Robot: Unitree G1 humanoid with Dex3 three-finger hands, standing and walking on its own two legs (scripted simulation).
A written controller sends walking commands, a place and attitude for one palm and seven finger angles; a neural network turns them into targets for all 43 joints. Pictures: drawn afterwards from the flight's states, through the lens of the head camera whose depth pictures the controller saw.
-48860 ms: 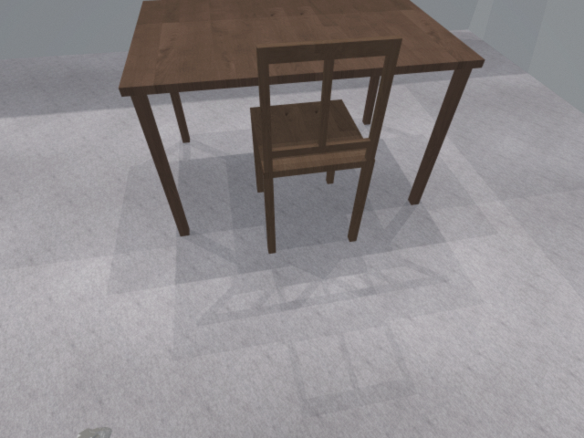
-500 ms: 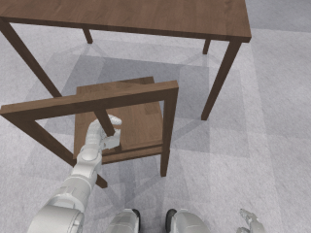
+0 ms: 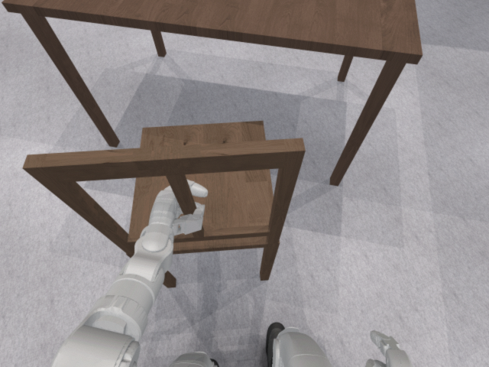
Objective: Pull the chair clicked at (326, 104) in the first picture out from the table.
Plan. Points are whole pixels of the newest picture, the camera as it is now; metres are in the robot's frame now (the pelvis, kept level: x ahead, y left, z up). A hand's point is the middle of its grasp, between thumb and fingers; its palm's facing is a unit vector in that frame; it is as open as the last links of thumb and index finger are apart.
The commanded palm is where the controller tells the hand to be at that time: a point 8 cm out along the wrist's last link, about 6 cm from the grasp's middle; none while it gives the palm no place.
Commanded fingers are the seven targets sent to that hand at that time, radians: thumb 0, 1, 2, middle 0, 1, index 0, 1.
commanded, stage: step backward, pulling the chair out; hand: left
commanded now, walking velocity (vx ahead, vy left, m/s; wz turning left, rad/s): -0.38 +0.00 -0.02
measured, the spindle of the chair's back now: (189, 208) +0.39 +0.12 -0.07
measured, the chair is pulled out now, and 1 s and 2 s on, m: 0.38 0.53 0.77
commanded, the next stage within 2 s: stop walking, hand still on the chair in 1.42 s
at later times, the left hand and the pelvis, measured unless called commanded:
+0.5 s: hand (188, 250) +0.30 +0.11 -0.06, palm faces -0.07 -0.98 -0.16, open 5.5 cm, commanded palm +0.30 +0.16 -0.05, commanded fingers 0.00 0.90 0.90 -0.50 -1.45 -0.50 -1.45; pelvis -0.06 +0.01 +0.01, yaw +2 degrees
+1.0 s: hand (172, 301) +0.21 +0.13 -0.05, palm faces -0.11 -0.98 -0.17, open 5.5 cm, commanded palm +0.21 +0.18 -0.05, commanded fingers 0.00 0.90 0.90 -0.50 -1.45 -0.50 -1.45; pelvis -0.15 +0.04 +0.00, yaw -2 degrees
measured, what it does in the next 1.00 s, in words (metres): walks backwards: left foot, then right foot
